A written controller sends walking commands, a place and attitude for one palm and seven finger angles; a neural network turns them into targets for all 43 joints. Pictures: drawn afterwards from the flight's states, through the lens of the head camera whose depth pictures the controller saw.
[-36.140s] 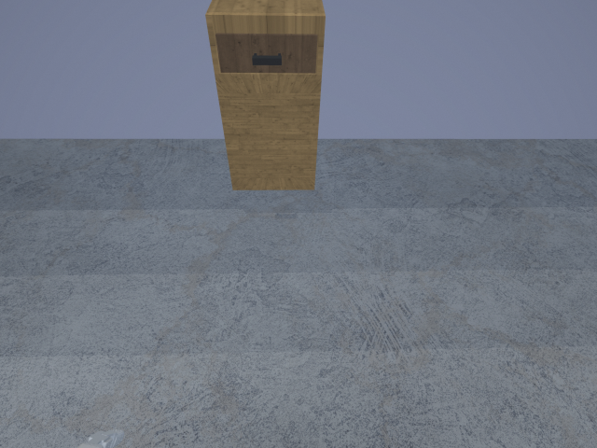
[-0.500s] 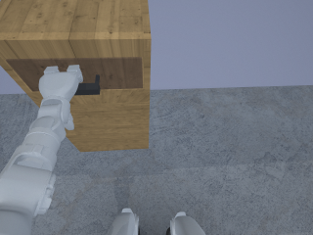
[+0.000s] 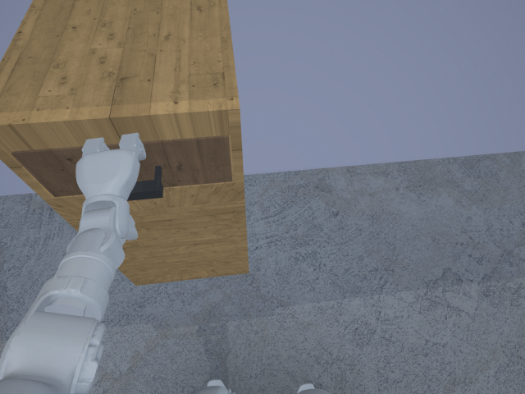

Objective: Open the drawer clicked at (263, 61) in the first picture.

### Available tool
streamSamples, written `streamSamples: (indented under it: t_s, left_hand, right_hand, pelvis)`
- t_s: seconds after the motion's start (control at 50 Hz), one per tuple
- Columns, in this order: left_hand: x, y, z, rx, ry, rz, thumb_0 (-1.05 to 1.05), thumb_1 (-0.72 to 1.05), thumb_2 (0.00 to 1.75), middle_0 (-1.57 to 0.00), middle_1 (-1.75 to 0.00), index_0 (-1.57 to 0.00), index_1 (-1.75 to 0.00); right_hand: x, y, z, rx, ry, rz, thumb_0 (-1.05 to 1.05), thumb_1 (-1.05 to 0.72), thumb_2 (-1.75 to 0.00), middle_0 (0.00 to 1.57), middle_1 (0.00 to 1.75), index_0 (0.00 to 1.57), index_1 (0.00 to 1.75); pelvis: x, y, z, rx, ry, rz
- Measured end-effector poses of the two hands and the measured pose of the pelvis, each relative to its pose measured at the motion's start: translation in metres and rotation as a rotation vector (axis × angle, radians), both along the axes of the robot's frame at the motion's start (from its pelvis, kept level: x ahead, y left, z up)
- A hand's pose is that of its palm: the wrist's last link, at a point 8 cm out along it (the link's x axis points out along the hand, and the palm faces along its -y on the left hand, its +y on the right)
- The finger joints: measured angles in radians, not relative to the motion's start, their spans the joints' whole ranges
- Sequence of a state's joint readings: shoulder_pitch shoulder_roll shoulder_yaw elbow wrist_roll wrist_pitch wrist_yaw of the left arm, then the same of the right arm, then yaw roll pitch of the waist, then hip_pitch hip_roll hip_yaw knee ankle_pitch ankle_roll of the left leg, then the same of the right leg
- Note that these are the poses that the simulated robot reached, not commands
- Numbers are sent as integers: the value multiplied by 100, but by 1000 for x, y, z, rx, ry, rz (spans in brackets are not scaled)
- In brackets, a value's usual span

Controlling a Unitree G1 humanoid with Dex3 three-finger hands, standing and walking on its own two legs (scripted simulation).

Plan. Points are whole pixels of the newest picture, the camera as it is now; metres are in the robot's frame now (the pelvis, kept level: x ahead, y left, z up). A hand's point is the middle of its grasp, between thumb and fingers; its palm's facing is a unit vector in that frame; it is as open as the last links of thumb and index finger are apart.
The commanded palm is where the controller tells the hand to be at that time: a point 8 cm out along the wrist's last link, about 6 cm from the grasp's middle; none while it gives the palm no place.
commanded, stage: lift the hand off the handle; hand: left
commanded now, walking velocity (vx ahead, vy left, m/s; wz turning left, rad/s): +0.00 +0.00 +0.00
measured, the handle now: (133, 181) +0.49 +0.24 -0.04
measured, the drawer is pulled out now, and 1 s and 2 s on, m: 0.00 0.00 0.00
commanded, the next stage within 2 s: draw the hand back to the body in 1.32 s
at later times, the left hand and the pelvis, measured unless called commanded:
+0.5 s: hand (112, 183) +0.43 +0.23 +0.04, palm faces +0.00 +0.00 -1.00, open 13.8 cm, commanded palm +0.41 +0.23 +0.11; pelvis +0.00 -0.01 +0.01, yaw +1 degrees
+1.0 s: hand (97, 170) +0.43 +0.24 +0.08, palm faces +0.01 -0.04 -1.00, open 13.8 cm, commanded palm +0.41 +0.23 +0.15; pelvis +0.00 -0.01 +0.03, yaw +1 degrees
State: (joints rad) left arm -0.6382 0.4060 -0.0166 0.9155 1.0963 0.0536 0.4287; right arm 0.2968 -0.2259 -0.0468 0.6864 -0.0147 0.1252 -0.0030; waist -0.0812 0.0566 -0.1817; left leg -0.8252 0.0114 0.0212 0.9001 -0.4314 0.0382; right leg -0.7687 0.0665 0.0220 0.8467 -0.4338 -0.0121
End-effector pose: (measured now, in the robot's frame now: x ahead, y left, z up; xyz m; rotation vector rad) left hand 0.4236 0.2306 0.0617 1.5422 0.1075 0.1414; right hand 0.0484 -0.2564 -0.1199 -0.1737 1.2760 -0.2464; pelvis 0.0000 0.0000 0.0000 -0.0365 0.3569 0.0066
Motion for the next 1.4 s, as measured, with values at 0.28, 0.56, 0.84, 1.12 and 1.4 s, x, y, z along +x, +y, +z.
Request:
streamSamples:
  t_s: [0.28, 0.56, 0.84, 1.12, 1.4]
  left_hand:
    - [-12, -10, 23, -46, 73, -105, 0, -49, 30, -32, -120, -33, -120]
    - [-11, 2, 42, 10, 52, 35, 0, -49, 30, -32, -120, -32, -120]
    - [-3, -5, 63, -27, 57, -57, 1, -49, 30, -32, -120, -32, -120]
    - [-14, 7, 84, -4, 30, -25, 0, -49, 30, -32, -120, -32, -120]
    - [1, -6, 92, -8, 64, -50, 1, -49, 30, -32, -120, -32, -120]
  right_hand:
    - [9, -14, 18, -46, -27, 9, 1, -91, -90, 20, 30, 21, 30]
    - [1, -16, 14, 0, -32, -7, 1, -91, -90, 20, 30, 21, 30]
    - [-5, -26, 25, -30, -37, -32, 1, -91, -90, 20, 30, 21, 30]
    - [29, -16, 29, -8, -97, 16, 1, -91, -90, 20, 30, 20, 30]
    - [39, -5, 30, 16, -127, 32, 1, -91, -90, 20, 30, 21, 30]
  pelvis:
    - [3, -6, 13, 8, -66, 26]
    - [-4, -14, 17, 19, -81, 21]
    - [1, -15, 23, 23, -101, 8]
    - [3, -11, 27, 22, -138, 30]
    - [3, -8, 29, 28, -141, 18]
